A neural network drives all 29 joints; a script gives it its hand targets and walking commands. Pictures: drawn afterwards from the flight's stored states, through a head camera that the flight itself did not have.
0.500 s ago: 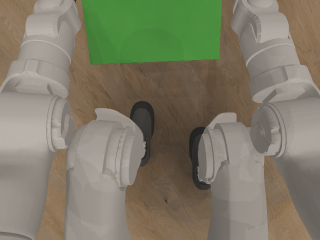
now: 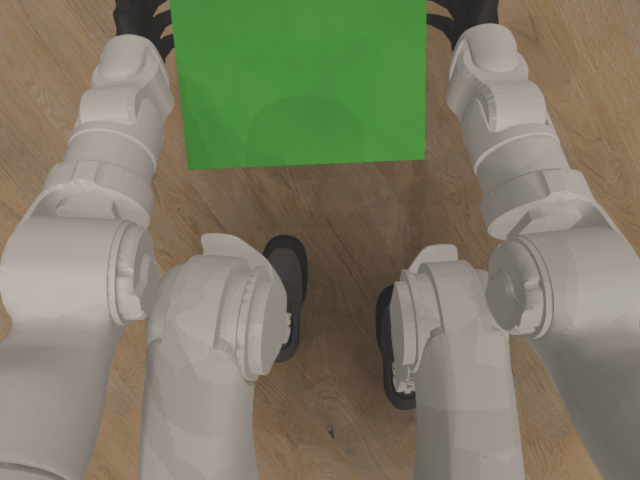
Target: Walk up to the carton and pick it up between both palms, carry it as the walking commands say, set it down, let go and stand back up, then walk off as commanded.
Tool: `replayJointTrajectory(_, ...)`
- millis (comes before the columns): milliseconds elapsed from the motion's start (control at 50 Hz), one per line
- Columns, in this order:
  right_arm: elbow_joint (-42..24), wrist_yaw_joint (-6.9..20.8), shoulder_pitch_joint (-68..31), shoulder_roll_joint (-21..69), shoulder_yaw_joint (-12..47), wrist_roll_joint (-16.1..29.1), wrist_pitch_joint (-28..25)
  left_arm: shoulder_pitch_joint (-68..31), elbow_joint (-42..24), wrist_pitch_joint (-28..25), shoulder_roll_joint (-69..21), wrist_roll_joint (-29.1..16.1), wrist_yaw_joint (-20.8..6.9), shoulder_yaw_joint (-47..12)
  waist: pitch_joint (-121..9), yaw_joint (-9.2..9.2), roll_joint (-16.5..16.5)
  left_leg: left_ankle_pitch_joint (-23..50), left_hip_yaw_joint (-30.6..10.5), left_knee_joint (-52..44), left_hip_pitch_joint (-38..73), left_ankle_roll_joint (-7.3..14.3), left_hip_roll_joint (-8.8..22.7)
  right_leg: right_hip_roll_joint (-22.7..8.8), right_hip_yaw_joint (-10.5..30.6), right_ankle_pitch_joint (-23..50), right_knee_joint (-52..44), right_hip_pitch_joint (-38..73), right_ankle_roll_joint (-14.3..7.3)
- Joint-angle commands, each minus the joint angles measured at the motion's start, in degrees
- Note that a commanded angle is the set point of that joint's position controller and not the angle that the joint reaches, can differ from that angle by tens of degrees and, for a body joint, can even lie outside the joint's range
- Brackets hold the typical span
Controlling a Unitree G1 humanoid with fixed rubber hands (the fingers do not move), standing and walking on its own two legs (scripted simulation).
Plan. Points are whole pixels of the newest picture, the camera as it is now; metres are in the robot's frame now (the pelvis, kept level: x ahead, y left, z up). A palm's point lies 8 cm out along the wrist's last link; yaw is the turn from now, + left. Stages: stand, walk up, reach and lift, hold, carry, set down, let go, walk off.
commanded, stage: set down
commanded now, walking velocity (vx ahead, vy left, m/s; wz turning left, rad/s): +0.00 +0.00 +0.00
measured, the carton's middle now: (305, 41) +0.53 +0.09 -0.24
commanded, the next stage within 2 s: none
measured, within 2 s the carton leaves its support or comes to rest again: neither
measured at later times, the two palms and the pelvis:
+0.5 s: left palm (120, 63) +0.48 +0.27 -0.17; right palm (485, 58) +0.51 -0.10 -0.19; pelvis -0.01 +0.00 +0.02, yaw +0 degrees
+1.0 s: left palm (93, 58) +0.48 +0.28 -0.15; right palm (510, 37) +0.52 -0.11 -0.16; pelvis -0.02 +0.00 +0.02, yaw +1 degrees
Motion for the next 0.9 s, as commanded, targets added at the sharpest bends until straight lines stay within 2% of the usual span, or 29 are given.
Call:
replayJointTrajectory(0, -6.46, 12.3, -25.7, 45.13, 16.21, 0.19, -0.4, -26.21, -13.27, -0.29, -46.1, 0.15, -12.61, -9.49, -58.84, 1.47, -5.63, 26.14, -6.8, -3.63, 42.78, -0.7, -5.72, 0.18, 5.53, 23.39, -15.92, 10.76, 0.64)
replayJointTrajectory(60, -7.27, 11.25, -24.04, 40.23, 15.46, 0.12, -0.97, -23.37, -11.91, -0.92, -41.99, 0.49, -11.46, -8.42, -59.3, 2.04, -5.12, 26.78, -7.16, -3.85, 43.36, -0.87, -5.75, 0.14, 5.43, 23.23, -15.55, 10.15, 0.8)
replayJointTrajectory(80, -6.54, 10.7, -22.93, 38.09, 14.32, -0.07, -1.18, -22.51, -11.33, -1.18, -39.65, 0.65, -10.94, -8.2, -58.8, 1.57, -4.38, 26.75, -7.21, -4.22, 43.95, -1.06, -5.69, 0.11, 5.06, 22.74, -15.88, 9.47, 0.98)
replayJointTrajectory(120, -6.88, 9.55, -21.89, 32.91, 14.46, 0.26, -1.76, -19.96, -10.87, -1.89, -34.95, 0.73, -9.69, -6.55, -59.11, 2.21, -4.36, 26.58, -7.18, -4.47, 44.76, -1.08, -5.56, -0.36, 5.14, 22.19, -16.02, 10.6, 1.35)
replayJointTrajectory(160, -6.2, 7.84, -19.5, 26.86, 13.53, 0.29, -2.34, -18.35, -10.7, -2.73, -28.94, 0.07, -8.05, -5.7, -60.87, 1.66, -4.32, 27.45, -7.55, -4.78, 46.28, -1.36, -5.18, -0.69, 4.86, 22.57, -15.96, 12.14, 1.48)
replayJointTrajectory(240, -6.5, 2.9, -12.93, 5.67, 10.37, 1.11, -3.65, -9.63, -8.42, -4.78, -8.49, 0.33, -3.04, -0.63, -63.12, 2.37, -3.8, 28.55, -7.87, -6.17, 49.24, -1.62, -4.12, -1.83, 4.99, 22.96, -17.23, 14.11, 2.31)
replayJointTrajectory(280, -7.05, 0.44, -10.39, -3.15, 8.92, 1.38, -3.84, -6.7, -7.81, -5.58, -0.12, 0.15, -0.9, 2.28, -64.98, 1.53, -3.46, 29.37, -7.88, -6.31, 50.15, -1.57, -3.47, -2.55, 5.24, 23.78, -17.86, 15.6, 2.36)
replayJointTrajectory(300, -8.55, -0.06, -10.86, -3.56, 9.44, 2.39, -3.79, -6.29, -8.65, -5.81, 2.02, -0.02, -0.38, 3.15, -67.08, 2.47, -3.61, 30.63, -8.2, -6.45, 51.37, -1.34, -3.12, -2.78, 5.6, 24.48, -17.83, 16.1, 2.42)
replayJointTrajectory(320, -10.21, -0.63, -10.69, -5.11, 8.42, 2.09, -3.85, -5.15, -9.01, -5.76, 2.76, -0.24, -0.11, 3.2, -68.79, 1.6, -3.78, 31.52, -8.64, -6.59, 51.85, -1.25, -2.92, -2.8, 5.09, 25.04, -17.39, 16.12, 2.43)
replayJointTrajectory(380, -16.65, -1.35, -13.48, -7.28, 9.78, 4.1, -3.94, -7.45, -14.04, -5.72, 5.19, -1.27, 0.1, 4.15, -76.99, 2.53, -3.34, 33.64, -8.52, -6.29, 55.1, -1.09, -2.37, -3.24, 6.09, 26.82, -17.92, 19.77, 2.19)
replayJointTrajectory(440, -20.3, -1.33, -16.86, -6.63, 13.08, 7.82, -3.11, -10.73, -17.81, -4.97, 5.65, -3.19, -0.4, 2.47, -86.09, 3.69, -3.07, 33.34, -8.06, -6.64, 58.35, -0.81, -1.91, -3.57, 6.13, 26.85, -18.01, 25.08, 2.03)
replayJointTrajectory(480, -19.59, -1.1, -19.55, -7.49, 14.51, 10.08, -1.65, -11.86, -17.31, -3.54, 5.68, -4.45, -0.71, 1.16, -87.94, 3.38, -2.16, 30.1, -7.73, -6.86, 59.72, -0.77, -1.56, -4.0, 6.2, 24.34, -18.26, 27.37, 1.51)
replayJointTrajectory(500, -20.78, -0.61, -19.27, -6.43, 15.66, 10.35, -1.4, -12.88, -17.97, -3.63, 5.28, -4.79, -0.97, 0.75, -87.98, 4.11, -1.66, 33.86, -7.44, -6.35, 60.06, -1.21, -1.41, -4.02, 6.8, 27.52, -18.06, 27.83, 1.75)
replayJointTrajectory(520, -22.41, -0.85, -21.09, -8.2, 13.57, 9.18, -1.42, -14.48, -20.45, -3.63, 6.29, -5.18, -1.02, 1.58, -87.23, 2.85, -2.42, 33.27, -7.67, -6.86, 59.37, -1.3, -1.5, -4.04, 6.57, 26.45, -18.59, 26.66, 1.5)
replayJointTrajectory(560, -21.12, -0.88, -22.18, -10.6, 12.09, 8.17, -1.02, -16.22, -20.15, -3.72, 9.83, -5.27, -0.94, 3.1, -83.3, 2.32, -3.67, 29.43, -7.41, -7.1, 56.71, -1.06, -1.22, -4.21, 6.72, 23.48, -18.9, 25.41, 1.59)
replayJointTrajectory(600, -19.68, -1.03, -21.47, -12.88, 9.24, 6.92, -0.72, -16.97, -19.51, -3.65, 11.8, -3.97, -1.02, 4.7, -82.05, 1.81, -2.87, 27.3, -7.02, -6.82, 55.59, -1.3, -0.85, -4.39, 6.27, 22.09, -18.78, 24.16, 1.56)
replayJointTrajectory(660, -14.86, -0.44, -19.81, -14.31, 8.55, 6.89, -0.1, -16.07, -16.01, -2.81, 12.08, -3.27, -1.41, 4.83, -77.72, 1.93, -1.33, 23.88, -7.43, -7.54, 55.83, -1.56, -0.47, -4.98, 5.87, 17.75, -18.85, 21.18, 1.35)
replayJointTrajectory(680, -15.03, -0.36, -19.84, -14.26, 8.0, 6.39, -0.22, -16.35, -16.97, -3.02, 12.08, -3.24, -1.45, 5.06, -77.47, 1.4, -1.38, 22.83, -7.51, -7.5, 54.82, -1.43, -0.34, -5.0, 6.0, 16.91, -18.98, 20.7, 1.16)
replayJointTrajectory(700, -13.49, -0.08, -19.57, -15.36, 7.69, 6.29, -0.16, -15.72, -16.22, -3.0, 12.53, -2.69, -1.4, 5.65, -76.25, 2.06, -0.87, 22.9, -7.25, -7.44, 55.0, -1.66, -0.24, -5.12, 5.82, 16.44, -18.69, 19.82, 1.2)
replayJointTrajectory(760, -12.23, 0.19, -18.98, -16.35, 6.71, 5.56, -0.25, -14.22, -14.59, -2.76, 13.32, -1.64, -1.29, 6.12, -73.74, 2.13, -0.84, 21.7, -8.22, -8.16, 56.27, -1.63, -0.13, -5.12, 4.76, 14.31, -17.97, 17.14, 1.41)
replayJointTrajectory(780, -12.65, 0.42, -19.41, -16.45, 7.2, 6.07, -0.18, -14.2, -14.04, -2.4, 13.05, -1.63, -1.38, 6.41, -74.29, 2.49, -1.77, 21.85, -8.19, -8.31, 57.35, -1.58, -0.22, -5.13, 4.45, 13.93, -18.28, 17.56, 1.53)
replayJointTrajectory(860, -22.43, -0.13, -19.3, -18.3, 6.17, 6.2, 0.58, -12.3, -23.54, -1.1, 14.54, -2.14, -0.87, 7.56, -88.23, 2.49, -2.14, 28.12, -7.74, -8.41, 66.3, -1.58, -0.85, -4.75, 3.42, 17.55, -18.9, 23.11, 1.42)
replayJointTrajectory(880, -24.56, -0.1, -18.85, -18.39, 6.71, 6.54, 1.24, -11.75, -25.86, -0.5, 14.4, -2.1, -0.82, 7.7, -91.42, 3.25, -2.24, 29.4, -7.42, -8.51, 68.56, -1.5, -1.15, -4.49, 3.29, 17.91, -19.31, 24.0, 1.39)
